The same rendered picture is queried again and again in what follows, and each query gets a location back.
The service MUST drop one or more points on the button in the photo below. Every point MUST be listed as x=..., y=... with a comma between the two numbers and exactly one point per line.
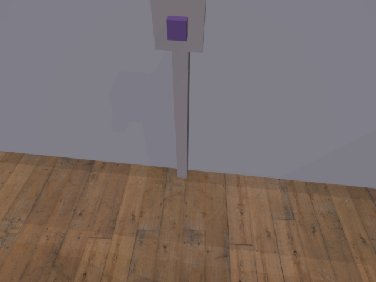
x=177, y=28

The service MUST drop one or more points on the panel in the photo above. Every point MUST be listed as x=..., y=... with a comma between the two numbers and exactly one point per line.
x=195, y=11

